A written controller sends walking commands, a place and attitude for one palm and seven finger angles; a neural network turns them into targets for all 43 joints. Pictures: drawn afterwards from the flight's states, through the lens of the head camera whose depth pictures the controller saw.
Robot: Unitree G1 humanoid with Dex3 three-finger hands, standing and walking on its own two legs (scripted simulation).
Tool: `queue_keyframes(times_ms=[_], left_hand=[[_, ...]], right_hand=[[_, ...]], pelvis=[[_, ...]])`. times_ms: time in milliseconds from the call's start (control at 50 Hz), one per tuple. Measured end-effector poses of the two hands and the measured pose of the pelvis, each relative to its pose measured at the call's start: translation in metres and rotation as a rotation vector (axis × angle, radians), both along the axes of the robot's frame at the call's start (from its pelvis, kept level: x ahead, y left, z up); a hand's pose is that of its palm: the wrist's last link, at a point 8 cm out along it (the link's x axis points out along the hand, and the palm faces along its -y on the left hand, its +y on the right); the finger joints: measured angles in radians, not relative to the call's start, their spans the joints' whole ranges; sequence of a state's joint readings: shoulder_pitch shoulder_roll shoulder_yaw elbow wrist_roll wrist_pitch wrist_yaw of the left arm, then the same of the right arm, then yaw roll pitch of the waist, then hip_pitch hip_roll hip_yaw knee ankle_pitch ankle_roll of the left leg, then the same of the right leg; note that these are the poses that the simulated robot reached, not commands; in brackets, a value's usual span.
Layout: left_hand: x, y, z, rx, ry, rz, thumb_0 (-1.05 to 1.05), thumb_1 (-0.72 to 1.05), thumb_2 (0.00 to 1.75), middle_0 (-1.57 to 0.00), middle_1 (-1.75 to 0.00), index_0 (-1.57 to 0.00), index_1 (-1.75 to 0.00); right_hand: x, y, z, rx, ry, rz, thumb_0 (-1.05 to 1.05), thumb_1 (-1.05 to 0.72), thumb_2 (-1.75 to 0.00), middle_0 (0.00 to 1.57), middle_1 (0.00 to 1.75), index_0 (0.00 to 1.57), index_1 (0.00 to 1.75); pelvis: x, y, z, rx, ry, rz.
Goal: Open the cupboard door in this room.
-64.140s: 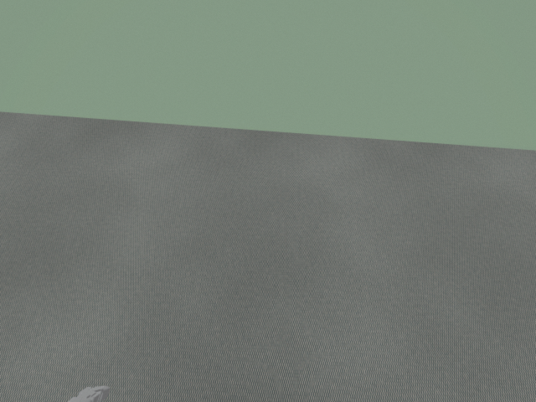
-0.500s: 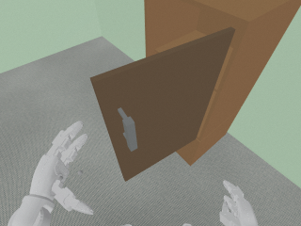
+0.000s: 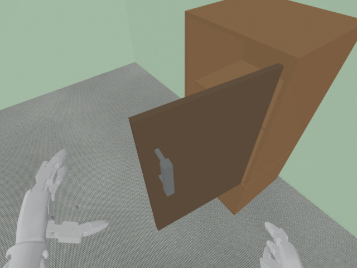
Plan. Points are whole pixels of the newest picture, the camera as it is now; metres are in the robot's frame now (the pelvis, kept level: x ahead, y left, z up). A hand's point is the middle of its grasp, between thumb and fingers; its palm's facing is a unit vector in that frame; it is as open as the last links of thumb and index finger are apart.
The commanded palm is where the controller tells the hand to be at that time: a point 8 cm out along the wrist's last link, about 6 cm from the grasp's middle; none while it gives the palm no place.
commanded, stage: draw the hand back to the body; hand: left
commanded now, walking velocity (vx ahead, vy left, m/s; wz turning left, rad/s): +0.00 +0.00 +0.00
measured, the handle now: (163, 172) +0.34 +0.08 +0.02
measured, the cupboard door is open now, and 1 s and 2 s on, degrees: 82 82 82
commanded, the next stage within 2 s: step back with the hand held close in 0.82 s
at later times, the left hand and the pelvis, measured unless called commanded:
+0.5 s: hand (44, 181) +0.21 +0.24 +0.17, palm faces +0.45 -0.78 -0.43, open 8.5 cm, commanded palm +0.15 +0.28 +0.18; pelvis +0.01 -0.02 +0.02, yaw -1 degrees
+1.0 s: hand (46, 185) +0.20 +0.24 +0.18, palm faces +0.44 -0.78 -0.43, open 7.4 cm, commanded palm +0.14 +0.27 +0.19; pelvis +0.00 -0.02 +0.02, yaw -1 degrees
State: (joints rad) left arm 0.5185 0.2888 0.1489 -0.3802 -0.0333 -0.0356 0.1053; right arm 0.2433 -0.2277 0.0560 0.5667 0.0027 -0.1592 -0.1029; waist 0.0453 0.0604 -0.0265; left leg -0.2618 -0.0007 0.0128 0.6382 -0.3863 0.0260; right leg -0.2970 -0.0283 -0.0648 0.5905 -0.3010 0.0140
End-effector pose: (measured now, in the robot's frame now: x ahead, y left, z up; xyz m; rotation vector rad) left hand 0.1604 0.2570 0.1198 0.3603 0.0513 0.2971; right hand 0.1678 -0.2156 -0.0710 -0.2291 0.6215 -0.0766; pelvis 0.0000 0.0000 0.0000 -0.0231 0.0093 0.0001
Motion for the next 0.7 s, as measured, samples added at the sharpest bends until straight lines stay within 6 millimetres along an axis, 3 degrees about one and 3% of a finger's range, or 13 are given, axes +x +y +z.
queue_keyframes(times_ms=[500,700], left_hand=[[0.002,0.020,0.072,0.171,-0.176,0.127,0.01,0.69,0.82,-0.20,-0.30,-0.20,-0.30],[-0.001,0.011,0.065,0.147,-0.154,0.114,0.01,0.86,0.89,-0.21,-0.30,-0.21,-0.30]], right_hand=[[0.022,-0.023,0.008,0.015,0.027,-0.005,0.01,-0.91,-0.89,0.21,0.30,0.21,0.30],[0.012,-0.033,0.005,0.017,0.046,-0.024,0.01,-0.91,-0.89,0.21,0.30,0.21,0.30]], pelvis=[[0.013,-0.018,0.017,0.009,-0.076,-0.016],[0.008,-0.024,0.017,0.011,-0.085,-0.020]])
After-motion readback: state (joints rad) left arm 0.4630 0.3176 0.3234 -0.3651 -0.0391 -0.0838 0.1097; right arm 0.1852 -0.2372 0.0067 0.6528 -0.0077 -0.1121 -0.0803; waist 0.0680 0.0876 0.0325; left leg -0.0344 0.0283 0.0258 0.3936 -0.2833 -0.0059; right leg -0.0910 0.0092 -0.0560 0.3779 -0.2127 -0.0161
